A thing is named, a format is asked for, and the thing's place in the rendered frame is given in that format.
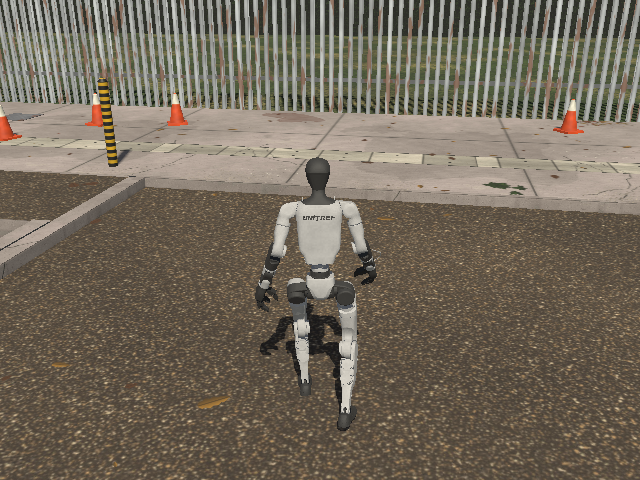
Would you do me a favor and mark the robot right forearm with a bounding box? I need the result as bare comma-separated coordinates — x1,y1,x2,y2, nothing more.
358,238,376,271

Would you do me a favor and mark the left robot thigh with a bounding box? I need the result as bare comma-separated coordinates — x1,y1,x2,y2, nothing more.
287,278,310,337

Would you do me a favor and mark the right robot upper arm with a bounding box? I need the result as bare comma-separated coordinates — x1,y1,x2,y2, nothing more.
339,200,368,254

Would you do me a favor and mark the left robot upper arm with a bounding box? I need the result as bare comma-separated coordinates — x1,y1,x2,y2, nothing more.
271,201,298,258

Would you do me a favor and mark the right robot hand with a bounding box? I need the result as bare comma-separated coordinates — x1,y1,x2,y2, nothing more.
354,266,377,285

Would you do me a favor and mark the humanoid robot head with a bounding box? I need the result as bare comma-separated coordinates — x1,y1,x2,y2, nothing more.
301,157,336,205

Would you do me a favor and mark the left robot hand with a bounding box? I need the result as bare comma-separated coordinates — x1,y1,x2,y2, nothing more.
255,284,278,312

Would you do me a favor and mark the robot left forearm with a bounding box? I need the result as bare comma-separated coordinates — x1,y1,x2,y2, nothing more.
258,242,280,289

